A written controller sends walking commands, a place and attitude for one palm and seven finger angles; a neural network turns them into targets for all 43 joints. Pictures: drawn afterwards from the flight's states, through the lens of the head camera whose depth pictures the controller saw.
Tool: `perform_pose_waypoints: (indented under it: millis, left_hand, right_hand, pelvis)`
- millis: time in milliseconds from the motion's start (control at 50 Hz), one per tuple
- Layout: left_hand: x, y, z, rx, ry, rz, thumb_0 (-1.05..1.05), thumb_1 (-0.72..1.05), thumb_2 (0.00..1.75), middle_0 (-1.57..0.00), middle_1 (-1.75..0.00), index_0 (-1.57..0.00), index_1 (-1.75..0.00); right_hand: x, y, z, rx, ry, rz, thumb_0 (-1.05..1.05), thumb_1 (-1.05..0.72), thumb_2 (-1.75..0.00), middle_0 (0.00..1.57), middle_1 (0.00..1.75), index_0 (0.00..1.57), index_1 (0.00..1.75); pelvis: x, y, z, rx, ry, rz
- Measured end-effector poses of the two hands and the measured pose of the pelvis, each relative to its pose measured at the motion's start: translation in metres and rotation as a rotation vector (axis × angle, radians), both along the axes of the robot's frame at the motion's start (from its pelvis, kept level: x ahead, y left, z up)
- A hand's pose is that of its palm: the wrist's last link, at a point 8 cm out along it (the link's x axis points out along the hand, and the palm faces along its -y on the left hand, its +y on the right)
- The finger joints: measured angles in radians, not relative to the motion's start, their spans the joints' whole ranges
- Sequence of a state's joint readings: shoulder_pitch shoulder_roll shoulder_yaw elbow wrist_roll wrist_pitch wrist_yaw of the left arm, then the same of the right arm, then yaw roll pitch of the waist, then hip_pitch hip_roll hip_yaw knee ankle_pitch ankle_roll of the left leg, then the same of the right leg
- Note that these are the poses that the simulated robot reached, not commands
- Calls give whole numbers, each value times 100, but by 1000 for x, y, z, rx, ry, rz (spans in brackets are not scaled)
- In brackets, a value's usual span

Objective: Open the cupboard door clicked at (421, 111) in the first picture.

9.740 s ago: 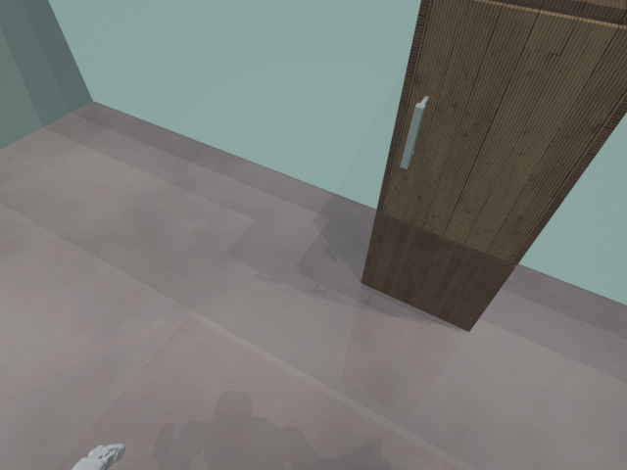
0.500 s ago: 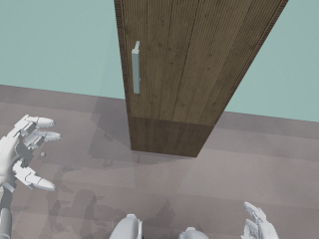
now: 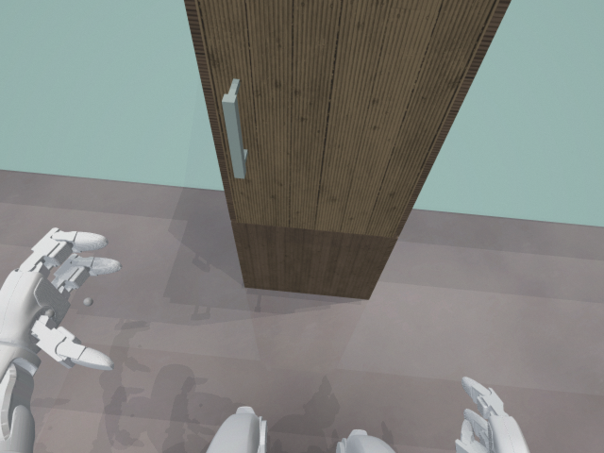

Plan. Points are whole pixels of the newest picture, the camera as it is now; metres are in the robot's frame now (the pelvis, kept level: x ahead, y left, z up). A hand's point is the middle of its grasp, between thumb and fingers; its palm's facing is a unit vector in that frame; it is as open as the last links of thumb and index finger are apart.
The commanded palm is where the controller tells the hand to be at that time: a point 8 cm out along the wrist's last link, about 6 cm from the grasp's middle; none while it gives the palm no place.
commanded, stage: move the hooked fingers beside the handle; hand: left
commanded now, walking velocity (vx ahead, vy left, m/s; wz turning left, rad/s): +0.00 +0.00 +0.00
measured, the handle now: (237, 132) +0.60 +0.14 +0.04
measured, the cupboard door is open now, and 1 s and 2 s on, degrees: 0 0 0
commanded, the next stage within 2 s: none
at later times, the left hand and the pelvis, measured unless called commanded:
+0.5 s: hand (123, 246) +0.36 +0.26 +0.05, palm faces -0.04 -1.00 -0.02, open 14.0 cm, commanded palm +0.34 +0.30 +0.05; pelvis +0.00 +0.01 +0.00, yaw -1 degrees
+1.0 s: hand (153, 206) +0.44 +0.24 +0.04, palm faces -0.03 -1.00 +0.00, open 14.0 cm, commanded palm +0.42 +0.28 +0.04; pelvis +0.00 +0.02 -0.01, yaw -2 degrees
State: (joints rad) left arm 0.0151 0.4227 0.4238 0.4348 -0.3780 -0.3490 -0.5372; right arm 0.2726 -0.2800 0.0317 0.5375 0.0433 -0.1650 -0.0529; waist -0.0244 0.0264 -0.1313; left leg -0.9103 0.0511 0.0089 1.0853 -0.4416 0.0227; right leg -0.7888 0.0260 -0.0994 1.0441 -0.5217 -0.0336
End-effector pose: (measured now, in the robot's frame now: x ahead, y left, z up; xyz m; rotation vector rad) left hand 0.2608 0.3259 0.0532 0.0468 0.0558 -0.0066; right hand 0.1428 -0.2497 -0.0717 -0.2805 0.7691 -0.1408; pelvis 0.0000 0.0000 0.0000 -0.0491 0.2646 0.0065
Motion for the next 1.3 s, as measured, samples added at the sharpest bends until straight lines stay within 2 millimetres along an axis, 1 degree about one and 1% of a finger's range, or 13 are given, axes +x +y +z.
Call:
perform_pose_waypoints:
  millis: [60,120,220,340,420,520,700,800,900,1060,1160,1300]
  left_hand:
    - [2,-3,-2,-3,0,0,-2,-50,30,-30,-120,-30,-120]
    - [10,-4,-5,-6,-4,-2,-2,-50,30,-30,-120,-30,-120]
    - [31,-6,-7,-12,-16,-11,-2,-50,30,-30,-120,-30,-120]
    - [60,-10,-5,-20,-13,-35,-2,-50,30,-30,-120,-30,-120]
    - [72,-12,-3,-25,-9,-39,-2,-50,30,-30,-120,-30,-120]
    - [83,-15,-7,-28,0,-27,-2,-50,30,-30,-120,-30,-119]
    - [109,-25,-14,-34,-17,-28,-2,-50,30,-30,-120,-30,-120]
    - [127,-26,-11,-34,-27,-21,-2,-50,30,-30,-120,-30,-120]
    - [140,-27,-7,-33,-27,-19,-2,-50,30,-30,-120,-30,-120]
    - [164,-37,-17,-40,-10,-18,-2,-50,30,-30,-120,-30,-120]
    - [183,-47,-15,-39,-39,-18,-2,-50,30,-30,-120,-30,-120]
    - [208,-53,-15,-39,-14,-3,-2,-50,30,-30,-120,-30,-120]
  right_hand:
    - [1,-2,-1,-2,0,1,1,-91,-90,21,30,20,30]
    - [0,-5,-4,-11,8,3,1,-91,-90,21,30,20,30]
    - [-6,-8,-9,-25,33,-11,1,-91,-90,21,30,20,30]
    - [-21,-9,-12,-26,78,-52,1,-91,-90,21,30,20,30]
    - [-32,-7,-12,-20,111,-80,1,-91,-90,21,30,20,30]
    - [-44,-3,-14,-20,157,-97,1,-91,-90,21,30,20,30]
    - [-58,4,-18,-31,230,-115,1,-91,-90,21,30,20,30]
    - [-64,7,-20,-31,260,-128,1,-91,-90,21,30,20,30]
    - [-73,10,-22,-23,295,-141,1,-91,-90,21,30,20,30]
    - [-92,7,-31,-31,380,-158,1,-91,-90,21,30,20,30]
    - [-106,4,-37,-34,434,-182,1,-91,-90,21,30,20,30]
    - [-128,1,-41,-27,498,-222,1,-91,-90,21,30,20,30]
  pelvis:
    - [0,-2,-1,1,0,1]
    - [-1,-3,-3,0,3,3]
    - [-2,-3,-6,-3,10,2]
    - [-1,0,-6,-2,24,-9]
    - [1,5,-4,1,32,-17]
    - [3,10,-2,0,40,-19]
    - [1,19,-4,-6,53,-19]
    - [1,22,-5,-9,60,-22]
    - [2,24,-5,-10,67,-24]
    - [-2,24,-11,-12,91,-23]
    - [-3,22,-15,-12,109,-28]
    - [-2,18,-19,-12,132,-36]
